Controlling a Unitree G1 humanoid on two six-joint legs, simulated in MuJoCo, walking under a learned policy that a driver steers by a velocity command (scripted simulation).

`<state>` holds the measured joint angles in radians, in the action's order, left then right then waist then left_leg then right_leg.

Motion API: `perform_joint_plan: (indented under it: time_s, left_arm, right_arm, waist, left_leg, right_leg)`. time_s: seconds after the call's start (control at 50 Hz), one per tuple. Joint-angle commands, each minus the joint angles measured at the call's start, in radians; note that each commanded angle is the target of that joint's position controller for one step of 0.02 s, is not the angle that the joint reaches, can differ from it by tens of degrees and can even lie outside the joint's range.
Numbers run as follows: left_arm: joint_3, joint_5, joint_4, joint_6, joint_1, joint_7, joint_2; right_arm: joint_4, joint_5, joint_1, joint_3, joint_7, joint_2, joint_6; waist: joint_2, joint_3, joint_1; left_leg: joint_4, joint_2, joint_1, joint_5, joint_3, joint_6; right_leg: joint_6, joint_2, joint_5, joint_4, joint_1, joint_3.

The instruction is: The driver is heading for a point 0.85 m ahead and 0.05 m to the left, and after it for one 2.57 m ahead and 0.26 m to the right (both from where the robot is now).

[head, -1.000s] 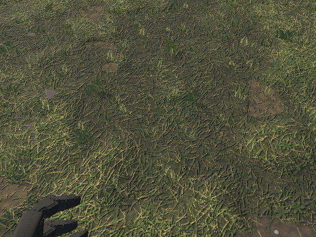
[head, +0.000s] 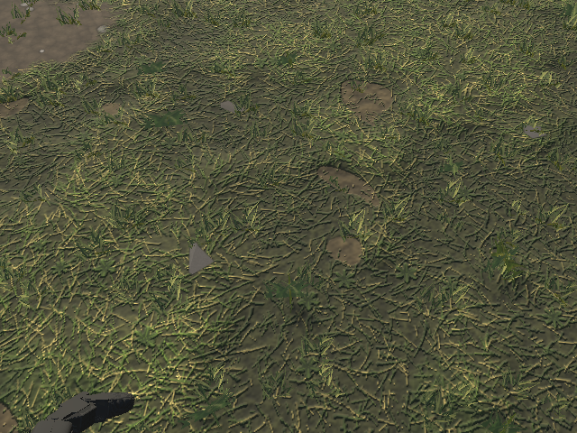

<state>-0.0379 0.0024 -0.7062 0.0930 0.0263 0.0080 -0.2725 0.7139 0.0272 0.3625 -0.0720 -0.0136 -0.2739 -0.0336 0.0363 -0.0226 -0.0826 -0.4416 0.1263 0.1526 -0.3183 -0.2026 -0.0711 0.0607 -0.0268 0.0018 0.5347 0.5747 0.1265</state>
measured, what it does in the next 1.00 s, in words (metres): walks ahead: right foot, then left foot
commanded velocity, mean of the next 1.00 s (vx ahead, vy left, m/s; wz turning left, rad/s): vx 0.50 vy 0.00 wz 0.21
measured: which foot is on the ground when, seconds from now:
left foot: down 0.00-0.06, up 0.08-0.56, down 0.58-1.00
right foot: up 0.00-0.04, down 0.06-0.60, up 0.62-1.00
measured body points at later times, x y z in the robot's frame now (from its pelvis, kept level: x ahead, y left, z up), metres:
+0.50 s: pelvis +0.26 -0.01 +0.00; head +0.30 +0.00 +0.45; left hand +0.17 +0.26 -0.13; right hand +0.55 -0.16 -0.07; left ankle +0.38 +0.17 -0.70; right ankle +0.16 -0.15 -0.74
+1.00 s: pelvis +0.52 +0.08 +0.00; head +0.54 +0.09 +0.45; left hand +0.64 +0.36 -0.11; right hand +0.62 -0.19 -0.12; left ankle +0.39 +0.16 -0.74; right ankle +0.73 -0.03 -0.69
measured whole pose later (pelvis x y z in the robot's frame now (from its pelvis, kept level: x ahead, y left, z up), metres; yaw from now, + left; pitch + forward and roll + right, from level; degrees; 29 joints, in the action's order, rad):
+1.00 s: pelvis +0.52 +0.08 +0.00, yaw +10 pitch +1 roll +3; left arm -0.04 0.02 -0.79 0.05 0.13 0.04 -0.27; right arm 0.80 0.00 0.32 -0.06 0.00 -0.27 -0.09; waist 0.05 -0.02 -0.06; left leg -0.20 0.04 -0.06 -0.28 0.15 -0.03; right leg 0.00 -0.09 -0.07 0.68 0.67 0.04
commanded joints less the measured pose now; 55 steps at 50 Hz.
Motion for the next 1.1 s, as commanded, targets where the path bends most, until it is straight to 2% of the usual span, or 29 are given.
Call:
perform_joint_plan:
  time_s: [0.02,0.04,0.06,0.08,0.1,0.12,0.14,0.16,0.18,0.22,0.3,0.4,0.46,0.5,0.54,0.56,0.58,0.6,0.62,0.64,0.66,0.68,0.7,0.76,0.84,0.92,1.02,1.08,1.1]
  left_arm:
    - [-0.045,0.012,0.072,0.034,-0.015,0.007,-0.132]
    - [-0.056,0.009,0.050,0.040,0.062,0.006,-0.145]
    - [-0.072,-0.007,0.033,0.046,0.181,0.000,-0.185]
    - [-0.091,-0.028,0.020,0.043,0.311,-0.007,-0.269]
    - [-0.096,-0.007,-0.017,0.032,0.364,0.004,-0.264]
    - [-0.073,0.001,0.013,0.028,0.305,0.003,-0.171]
    - [-0.060,-0.004,0.020,0.020,0.260,0.000,-0.132]
    - [-0.050,-0.009,0.019,0.016,0.222,0.000,-0.109]
    - [-0.043,-0.012,0.011,0.015,0.202,-0.002,-0.089]
    - [-0.042,-0.012,-0.006,0.019,0.203,-0.002,-0.080]
    - [-0.059,-0.007,-0.045,0.026,0.224,-0.001,-0.129]
    - [-0.057,0.005,-0.090,0.013,0.263,0.000,-0.159]
    - [-0.059,0.021,-0.127,-0.001,0.325,0.001,-0.184]
    - [-0.060,0.029,-0.148,-0.014,0.346,0.001,-0.198]
    - [-0.065,0.034,-0.158,-0.025,0.339,-0.006,-0.227]
    - [-0.061,0.036,-0.160,-0.031,0.326,-0.011,-0.226]
    - [-0.049,0.024,-0.148,-0.027,0.320,-0.017,-0.203]
    - [-0.009,-0.009,-0.099,-0.010,0.383,-0.008,-0.091]
    - [-0.006,0.002,-0.121,0.015,0.395,0.002,-0.106]
    - [-0.032,0.037,-0.092,0.023,0.308,0.009,-0.180]
    - [-0.027,0.044,-0.072,0.027,0.244,0.009,-0.168]
    - [-0.027,0.031,-0.078,0.022,0.229,0.004,-0.151]
    - [-0.032,0.022,-0.087,0.008,0.247,0.003,-0.147]
    - [-0.025,0.023,-0.109,-0.033,0.302,0.002,-0.091]
    - [-0.028,0.019,-0.074,-0.041,0.198,-0.001,-0.084]
    - [-0.015,0.014,-0.035,-0.032,0.082,0.022,-0.057]
    - [-0.013,0.013,0.039,-0.034,-0.019,0.051,-0.064]
    - [-0.036,0.012,0.054,-0.040,0.062,0.060,-0.107]
    - [-0.060,0.014,0.026,-0.042,0.195,0.056,-0.145]
  right_arm:
    - [-0.058,0.000,-0.010,-0.040,-0.007,-0.141,-0.006]
    - [-0.065,-0.002,-0.024,-0.033,-0.008,-0.119,-0.005]
    - [-0.078,-0.008,-0.030,-0.014,-0.004,-0.066,-0.010]
    - [-0.095,-0.001,0.068,0.007,-0.002,0.002,-0.017]
    - [-0.107,0.019,0.126,0.007,-0.005,-0.049,-0.022]
    - [-0.089,0.020,0.060,-0.015,-0.008,-0.142,-0.017]
    - [-0.101,0.005,-0.029,-0.023,-0.008,-0.161,-0.010]
    - [-0.113,-0.006,-0.069,-0.023,-0.007,-0.147,-0.007]
    - [-0.121,-0.009,-0.087,-0.026,-0.002,-0.132,-0.006]
    - [-0.123,0.003,-0.078,-0.022,0.009,-0.093,0.001]
    - [-0.153,-0.003,-0.141,-0.011,0.014,-0.062,0.009]
    - [-0.177,-0.007,-0.280,0.013,0.038,-0.025,-0.015]
    - [-0.210,-0.003,-0.375,0.020,0.056,-0.024,-0.024]
    - [-0.225,-0.004,-0.399,0.015,0.064,-0.042,-0.027]
    - [-0.213,-0.014,-0.322,-0.006,0.062,-0.088,-0.027]
    - [-0.171,-0.017,-0.182,-0.028,0.057,-0.126,-0.025]
    - [-0.126,-0.019,-0.023,-0.053,0.042,-0.182,-0.018]
    - [-0.107,-0.036,0.086,-0.073,0.027,-0.293,-0.014]
    - [-0.110,-0.025,0.099,-0.056,0.028,-0.246,-0.016]
    - [-0.103,-0.024,0.042,-0.036,0.033,-0.191,-0.021]
    - [-0.101,-0.019,-0.021,-0.025,0.034,-0.158,-0.025]
    - [-0.097,-0.021,-0.080,-0.016,0.038,-0.125,-0.029]
    - [-0.099,-0.028,-0.118,-0.008,0.041,-0.096,-0.037]
    - [-0.071,-0.034,-0.147,-0.013,0.042,-0.098,-0.067]
    - [-0.022,-0.047,-0.119,-0.019,0.024,-0.114,-0.080]
    - [0.009,-0.038,-0.097,-0.025,0.011,-0.143,-0.078]
    - [0.061,-0.015,-0.042,-0.039,0.003,-0.171,-0.047]
    - [0.058,-0.011,-0.068,-0.051,-0.011,-0.211,-0.020]
    - [0.053,-0.010,-0.084,-0.049,-0.017,-0.211,-0.009]
  waist:
    - [-0.179,0.057,0.056]
    - [-0.183,0.081,0.098]
    - [-0.141,0.172,0.153]
    - [0.086,0.315,0.149]
    - [0.290,0.341,0.135]
    - [0.144,0.206,0.159]
    - [0.072,0.111,0.163]
    - [0.039,0.058,0.147]
    - [0.051,0.025,0.128]
    - [0.081,0.015,0.112]
    - [0.048,-0.001,0.113]
    - [0.025,-0.027,0.156]
    - [0.021,-0.059,0.179]
    - [0.036,-0.061,0.164]
    - [0.073,0.008,0.093]
    - [0.065,0.091,0.009]
    - [0.041,0.188,-0.061]
    - [-0.189,0.342,-0.039]
    - [-0.232,0.479,-0.039]
    - [-0.173,0.325,-0.038]
    - [-0.144,0.194,-0.009]
    - [-0.094,0.121,0.028]
    - [-0.111,0.087,0.063]
    - [-0.121,0.053,0.111]
    - [-0.100,-0.012,0.088]
    - [-0.084,-0.046,0.043]
    - [-0.077,-0.076,0.014]
    - [-0.122,0.010,0.077]
    - [-0.112,0.084,0.153]
  left_leg:
    - [0.022,-0.229,0.030,0.154,-0.252,-0.117]
    - [-0.037,-0.207,0.040,0.163,-0.244,-0.094]
    - [-0.222,-0.161,0.113,0.145,-0.186,-0.059]
    - [-0.550,-0.030,0.388,-0.126,-0.033,0.016]
    - [-0.772,-0.051,0.618,-0.290,0.017,0.039]
    - [-0.859,-0.108,0.677,-0.198,-0.002,0.051]
    - [-0.864,-0.141,0.669,-0.112,0.034,0.055]
    - [-0.827,-0.167,0.635,-0.050,0.043,0.059]
    - [-0.787,-0.193,0.606,-0.011,0.046,0.058]
    - [-0.746,-0.215,0.560,0.020,0.077,0.058]
    - [-0.619,-0.232,0.616,0.113,0.093,0.076]
    - [-0.304,-0.205,0.522,0.317,0.159,0.062]
    - [-0.194,-0.188,0.504,0.304,0.199,0.044]
    - [-0.144,-0.169,0.481,0.229,0.218,0.017]
    - [-0.099,-0.115,0.315,0.170,0.258,-0.024]
    - [-0.043,-0.085,0.108,0.233,0.279,-0.056]
    - [-0.074,-0.142,-0.178,0.288,0.200,-0.091]
    - [-0.073,-0.424,-0.580,0.241,-0.246,-0.233]
    - [0.069,-0.540,-0.620,0.205,-0.558,-0.315]
    - [0.090,-0.491,-0.504,0.192,-0.403,-0.263]
    - [0.108,-0.436,-0.348,0.244,-0.242,-0.222]
    - [0.140,-0.393,-0.214,0.298,-0.140,-0.192]
    - [0.179,-0.365,-0.114,0.340,-0.074,-0.177]
    - [0.283,-0.358,0.026,0.349,0.033,-0.183]
    - [0.325,-0.345,0.014,0.354,0.162,-0.151]
    - [0.340,-0.345,-0.025,0.353,0.263,-0.113]
    - [0.259,-0.408,-0.223,0.448,0.305,-0.084]
    - [0.049,-0.405,-0.269,0.900,0.352,-0.043]
    - [-0.136,-0.372,-0.228,0.996,0.386,-0.016]
  right_leg:
    - [-0.036,0.037,0.079,-0.060,-0.194,-0.030]
    - [-0.063,0.030,0.079,-0.100,-0.295,-0.044]
    - [-0.119,-0.073,0.109,-0.091,-0.502,0.036]
    - [-0.254,-0.305,0.205,-0.119,-0.855,0.367]
    - [-0.344,-0.429,0.480,-0.213,-0.930,0.718]
    - [-0.305,-0.382,0.561,-0.243,-0.824,0.620]
    - [-0.260,-0.333,0.456,-0.243,-0.706,0.447]
    - [-0.241,-0.284,0.328,-0.265,-0.606,0.330]
    - [-0.227,-0.248,0.235,-0.285,-0.545,0.245]
    - [-0.220,-0.211,0.130,-0.324,-0.493,0.126]
    - [-0.248,-0.227,-0.068,-0.359,-0.511,-0.003]
    - [-0.233,-0.192,-0.128,-0.377,-0.516,-0.136]
    - [-0.233,-0.223,-0.142,-0.371,-0.579,-0.144]
    - [-0.224,-0.250,-0.249,-0.333,-0.642,-0.146]
    - [-0.200,-0.245,-0.567,-0.201,-0.670,-0.177]
    - [-0.176,-0.216,-0.670,-0.044,-0.630,-0.217]
    - [-0.140,-0.178,-0.528,0.170,-0.451,-0.239]
    - [-0.075,-0.035,0.084,0.574,-0.037,-0.252]
    - [-0.070,0.039,0.587,0.759,0.088,-0.073]
    - [-0.076,-0.021,0.540,0.805,0.175,-0.041]
    - [-0.082,-0.065,0.455,0.754,0.184,-0.068]
    - [-0.076,-0.095,0.391,0.685,0.152,-0.078]
    - [-0.070,-0.120,0.341,0.641,0.090,-0.070]
    - [-0.044,-0.125,0.251,0.602,0.014,-0.061]
    - [-0.028,-0.106,0.042,0.426,0.106,-0.015]
    - [-0.045,-0.078,-0.126,0.204,0.074,-0.072]
    - [-0.099,-0.061,0.006,0.089,0.138,-0.116]
    - [-0.154,0.022,0.168,0.084,-0.024,-0.209]
    - [-0.184,0.072,0.149,0.043,-0.203,-0.235]
Velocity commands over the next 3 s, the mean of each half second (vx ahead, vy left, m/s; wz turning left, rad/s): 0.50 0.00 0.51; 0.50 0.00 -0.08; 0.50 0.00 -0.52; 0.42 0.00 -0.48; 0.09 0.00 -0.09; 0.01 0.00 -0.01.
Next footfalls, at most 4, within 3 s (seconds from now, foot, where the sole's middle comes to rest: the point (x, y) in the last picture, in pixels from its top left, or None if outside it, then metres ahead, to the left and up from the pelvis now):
0.06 right None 0.20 -0.14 -0.78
0.58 left None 0.43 0.17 -0.78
1.12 right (267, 306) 0.77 -0.01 -0.78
1.60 left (194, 223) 1.06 0.19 -0.78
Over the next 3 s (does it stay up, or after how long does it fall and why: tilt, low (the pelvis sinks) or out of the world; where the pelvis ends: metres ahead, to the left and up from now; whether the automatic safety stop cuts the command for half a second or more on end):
stays up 1.18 0.03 0.00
